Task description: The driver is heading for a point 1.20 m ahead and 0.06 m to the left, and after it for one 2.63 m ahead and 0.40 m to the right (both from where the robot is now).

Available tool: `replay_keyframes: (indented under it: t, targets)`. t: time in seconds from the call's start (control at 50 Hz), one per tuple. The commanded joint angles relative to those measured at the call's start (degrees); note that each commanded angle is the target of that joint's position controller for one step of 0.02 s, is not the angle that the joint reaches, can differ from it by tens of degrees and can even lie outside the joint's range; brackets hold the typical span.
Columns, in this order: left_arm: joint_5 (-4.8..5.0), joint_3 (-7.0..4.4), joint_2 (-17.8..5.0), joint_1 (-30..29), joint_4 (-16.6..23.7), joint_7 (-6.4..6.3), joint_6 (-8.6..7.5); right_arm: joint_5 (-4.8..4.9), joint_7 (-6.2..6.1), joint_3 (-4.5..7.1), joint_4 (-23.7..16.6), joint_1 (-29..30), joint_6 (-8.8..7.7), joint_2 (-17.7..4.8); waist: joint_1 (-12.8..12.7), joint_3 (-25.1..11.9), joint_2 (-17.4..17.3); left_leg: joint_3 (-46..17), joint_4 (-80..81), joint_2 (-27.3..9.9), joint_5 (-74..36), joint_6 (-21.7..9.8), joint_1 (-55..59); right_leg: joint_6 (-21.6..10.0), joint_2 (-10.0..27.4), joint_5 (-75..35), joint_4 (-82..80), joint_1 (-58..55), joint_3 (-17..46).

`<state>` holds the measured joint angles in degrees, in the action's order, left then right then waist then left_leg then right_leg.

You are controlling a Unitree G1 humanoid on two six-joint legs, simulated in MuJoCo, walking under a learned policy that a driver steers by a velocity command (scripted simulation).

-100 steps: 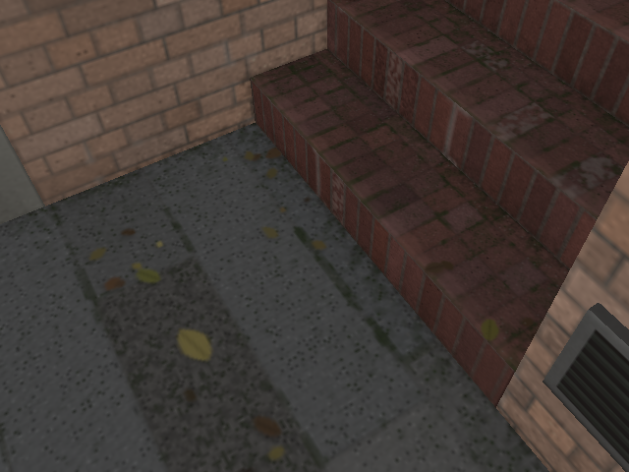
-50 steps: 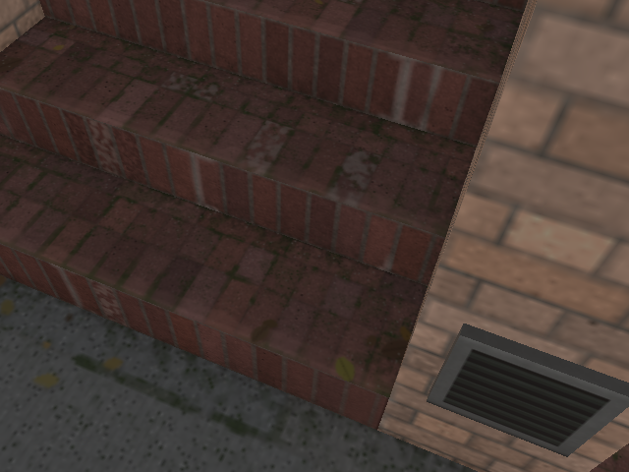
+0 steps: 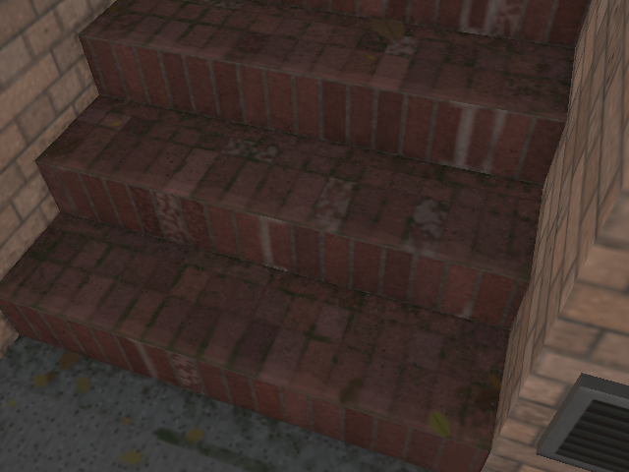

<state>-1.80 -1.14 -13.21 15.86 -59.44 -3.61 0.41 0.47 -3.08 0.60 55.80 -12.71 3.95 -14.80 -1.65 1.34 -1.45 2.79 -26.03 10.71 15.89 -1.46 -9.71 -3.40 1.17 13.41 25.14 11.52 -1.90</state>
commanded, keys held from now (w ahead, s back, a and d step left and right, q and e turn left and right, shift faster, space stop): w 1.00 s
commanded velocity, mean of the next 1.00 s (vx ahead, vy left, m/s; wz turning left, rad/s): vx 0.45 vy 0.01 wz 0.00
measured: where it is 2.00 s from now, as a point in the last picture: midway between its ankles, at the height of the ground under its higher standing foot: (325, 245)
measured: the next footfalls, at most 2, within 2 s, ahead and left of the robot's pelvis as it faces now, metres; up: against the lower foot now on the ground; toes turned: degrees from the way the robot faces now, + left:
left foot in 0.22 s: +0.02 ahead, +0.17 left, +0.00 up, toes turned +1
right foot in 0.56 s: +0.31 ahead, -0.02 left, +0.00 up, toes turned -4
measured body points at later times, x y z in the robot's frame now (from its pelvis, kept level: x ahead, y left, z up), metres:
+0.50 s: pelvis +0.13 +0.06 +0.00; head +0.17 +0.07 +0.44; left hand +0.31 +0.30 -0.13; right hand +0.06 -0.19 -0.14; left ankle -0.02 +0.16 -0.74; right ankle +0.24 -0.04 -0.72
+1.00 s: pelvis +0.36 +0.10 -0.01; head +0.37 +0.12 +0.44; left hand +0.36 +0.35 -0.17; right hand +0.48 -0.12 -0.14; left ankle +0.42 +0.19 -0.75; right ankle +0.28 -0.01 -0.71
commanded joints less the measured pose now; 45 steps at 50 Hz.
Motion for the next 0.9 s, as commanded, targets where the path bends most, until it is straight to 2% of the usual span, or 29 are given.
replay_keyframes:
  t: [0.02,0.06,0.1,0.12,0.14,0.18,0.2,0.22,0.24,0.26,0.28,0.3,0.32,0.36,0.42,0.46,0.5,0.54,0.56,0.58,0.6,0.62,0.64,0.68,0.74,0.78,0.82,0.88,0.9]
  targets:
    - [-0.38,-2.61,-11.55,-0.47,3.29,-1.45,-1.69,-2.48,0.68,2.94,-2.41,-1.73,-0.35,-10.16,1.25,2.64,8.72,-13.95,-36.26,-8.89,7.97,4.67,-9.84,-16.30,28.06,-12.50,-17.95,6.58,30.95]
    - [0.12,-2.38,-9.43,-9.25,5.75,-0.38,-2.59,-2.31,1.96,2.36,-0.51,-6.78,-1.00,-6.29,6.08,0.07,4.34,-13.73,-32.50,-10.28,4.87,1.92,-6.27,-8.59,17.22,-8.69,-14.15,5.97,15.01]
    - [0.03,-1.69,-7.03,-7.54,5.35,0.36,-2.89,-2.71,2.59,1.60,0.55,-5.01,-1.21,-3.64,3.13,1.49,8.53,-7.74,-18.61,-9.08,6.55,3.10,-9.34,-4.64,10.04,-10.54,-10.36,-0.06,7.32]
    - [2.26,-3.16,-9.65,-1.22,2.47,1.97,-2.64,-2.67,4.49,1.24,-4.15,-0.36,-2.57,-3.86,2.61,-4.69,18.12,-0.15,-14.65,-8.32,14.31,1.65,-5.03,-5.40,8.57,23.12,-16.29,1.46,8.60]
    - [1.81,-3.51,-9.45,-4.16,3.41,2.63,-2.16,-1.78,5.06,1.25,-5.77,4.70,-3.02,-4.21,1.77,1.35,18.18,2.22,-11.35,-8.46,11.75,2.14,-4.29,-5.29,8.90,24.18,-17.74,6.17,9.06]
    - [0.79,-4.98,-11.64,-2.91,3.53,3.20,-1.81,-1.35,4.63,0.95,-3.66,0.82,-3.85,-3.05,3.10,1.85,8.73,5.91,0.91,-6.98,4.23,2.28,2.37,-5.34,7.23,24.95,-11.45,8.38,6.49]
    - [0.12,-5.20,-11.54,-1.86,3.52,3.03,-2.08,-2.13,3.84,1.12,-1.49,-4.10,-4.98,-3.40,4.40,1.87,3.57,7.27,5.15,-5.16,6.01,2.30,6.23,-5.10,5.14,24.94,-5.60,9.45,5.08]
    - [-0.52,-4.69,-8.42,-3.75,4.55,2.93,-1.87,-1.89,3.18,1.21,1.10,-10.96,-6.39,-3.87,6.63,1.53,-2.64,-0.42,9.19,-9.81,7.86,1.59,13.42,-3.94,1.49,20.76,7.22,16.02,1.67]
    - [-0.55,-2.65,-1.37,-9.56,9.28,3.42,-2.24,-2.71,2.53,2.75,2.07,-17.78,-7.30,-11.87,9.72,0.77,-18.79,-26.69,19.29,-27.00,25.59,-2.74,17.55,-1.99,-4.54,21.54,26.04,29.94,-1.79]
    - [-1.05,-2.04,-0.42,-11.59,11.46,4.15,-2.59,-2.75,2.61,3.89,2.88,-16.33,-7.84,-16.46,7.30,6.54,-17.04,-42.73,25.49,-34.42,31.71,-9.83,10.92,-2.56,-2.38,13.03,31.41,35.81,7.16]
    - [-0.82,-3.02,-4.50,-10.93,10.43,4.76,-2.97,-1.94,2.51,3.23,1.11,-10.08,-8.33,-12.30,3.49,9.82,-6.34,-37.51,23.62,-33.25,28.20,-10.24,10.22,-2.57,1.28,5.73,34.52,37.21,7.65]
    - [-0.79,-3.62,-5.89,-7.88,8.17,5.26,-3.47,-1.50,2.65,2.73,0.25,-7.37,-8.92,-9.65,1.76,8.08,-2.60,-29.09,20.97,-29.07,19.25,-9.04,11.44,-2.02,2.59,1.90,34.60,35.20,6.05]
    - [-0.95,-3.61,-5.68,-6.96,7.76,5.56,-3.93,-2.43,2.80,3.06,-0.44,-6.86,-9.67,-10.16,1.91,5.69,-3.17,-23.74,21.02,-26.66,12.13,-8.35,13.52,-1.03,3.03,0.16,33.32,33.75,4.33]
    - [-2.02,-3.31,-4.56,-10.69,8.62,5.80,-3.72,-2.11,2.92,2.00,0.82,-8.50,-10.42,-6.63,2.97,5.32,-4.04,-15.42,19.97,-23.61,-5.62,-8.27,13.40,1.08,2.22,-1.65,30.62,31.06,0.56]
    - [-0.80,-1.94,-1.28,-16.37,11.42,5.26,-3.33,-1.20,3.07,1.65,2.43,-9.74,-10.47,-5.77,3.57,5.02,-5.39,-8.16,16.28,-20.38,-26.76,-8.49,10.92,2.70,-0.30,-2.20,17.37,24.38,-3.69]
    - [-0.19,-1.36,-0.91,-18.65,12.96,4.52,-3.26,-0.99,3.02,2.19,2.90,-9.53,-10.69,-8.36,3.62,4.49,-7.09,-7.08,14.55,-20.73,-34.85,-8.95,8.14,1.83,-2.32,-1.52,8.57,16.34,-5.84]
    - [0.23,-1.95,-3.08,-14.07,11.64,3.75,-3.45,-0.55,2.81,2.77,2.95,-9.02,-10.72,-9.78,1.73,0.91,-7.02,-6.50,8.53,-21.48,-49.13,-8.40,8.33,-0.43,-4.68,-4.47,4.72,7.34,-6.72]
    - [-0.35,-3.40,-5.53,1.65,6.31,2.46,-4.46,0.41,2.76,2.48,2.74,-8.21,-10.70,-8.71,-4.06,-7.57,-2.37,-3.49,-7.78,-18.84,-51.06,-6.82,3.72,-2.95,-4.09,-9.21,0.55,-11.10,-5.45]
    - [-1.80,-4.50,-9.61,10.09,5.71,1.77,-5.19,0.35,2.72,1.67,1.69,-7.92,-10.81,-6.44,-7.70,-12.56,2.41,-2.76,-21.48,-16.50,-33.18,-5.47,-4.86,-5.67,7.78,1.48,-3.13,-21.41,8.18]
    - [-2.77,-6.49,-17.13,14.61,4.66,1.76,-5.05,1.67,3.49,0.03,0.68,-13.71,-10.55,1.12,-4.48,-17.09,16.78,-1.99,-41.89,-6.64,9.27,-3.39,-22.56,-14.76,22.72,9.01,-9.23,-31.83,35.73]
    - [-1.26,-6.35,-13.60,10.82,4.68,2.52,-4.46,-0.29,3.61,1.19,1.50,-9.49,-10.39,-5.14,-5.06,-12.60,7.03,-8.73,-48.23,-8.79,11.39,-5.15,-28.10,-15.81,20.96,19.23,-12.73,-26.24,38.85]
    - [-0.73,-5.37,-10.28,3.46,6.79,2.76,-4.45,-0.87,4.23,1.27,-0.36,-5.61,-10.82,-5.24,-2.03,-5.38,6.53,-8.47,-46.47,-12.11,6.23,-5.93,-30.49,-14.36,19.15,19.38,-14.28,-18.96,31.28]
    - [-0.76,-4.23,-6.11,0.15,7.69,2.93,-4.82,-1.29,4.42,1.02,-0.83,-3.48,-11.03,-4.44,-0.91,-2.59,3.50,-8.28,-43.44,-13.72,2.97,-5.62,-28.66,-12.94,16.95,9.86,-15.46,-12.88,25.77]
    - [-0.54,-3.01,-3.19,0.54,6.67,2.46,-5.73,-2.72,4.40,0.75,-0.79,-3.27,-9.78,-2.61,1.68,-1.09,1.74,-7.13,-39.34,-15.11,1.31,-3.46,-22.61,-10.73,14.22,-7.56,-16.76,-5.70,16.84]
    - [0.34,-3.00,-5.20,3.14,4.98,2.37,-7.15,-3.39,5.23,-0.02,-2.33,-2.71,-8.56,0.25,3.67,-0.76,3.48,-4.04,-32.94,-15.53,-1.52,-1.18,-20.08,-10.39,12.18,-18.37,-17.27,-1.07,8.70]
    - [0.66,-2.37,-4.22,1.28,4.95,2.76,-7.29,-3.01,5.65,-0.74,-4.06,0.68,-8.28,1.10,4.17,0.21,5.65,-1.68,-22.40,-15.46,-5.72,-0.17,-15.20,-8.38,8.31,-17.44,-16.97,3.99,3.14]
    - [0.30,-2.69,-5.84,1.96,5.39,2.81,-7.36,-2.27,5.74,-0.94,-4.77,2.65,-7.46,0.90,2.91,-0.12,8.31,-0.23,-16.23,-13.46,-7.53,1.01,-10.43,-7.31,7.12,-19.24,-15.81,5.87,1.73]
    - [0.43,-2.75,-5.51,4.09,4.98,2.89,-6.99,-1.70,4.35,-0.70,-5.06,1.01,-6.93,0.70,2.79,-2.03,9.85,1.05,-14.81,-12.45,-8.41,0.36,-5.27,-7.78,9.35,-15.09,-12.55,5.33,3.75]
    - [0.68,-3.09,-6.49,3.25,5.38,3.26,-7.03,-1.97,3.68,-0.34,-4.97,-0.53,-7.32,-0.07,4.07,-1.69,7.72,1.16,-12.87,-12.03,-7.80,-0.31,-3.16,-7.67,9.57,-16.60,-10.10,6.33,4.28]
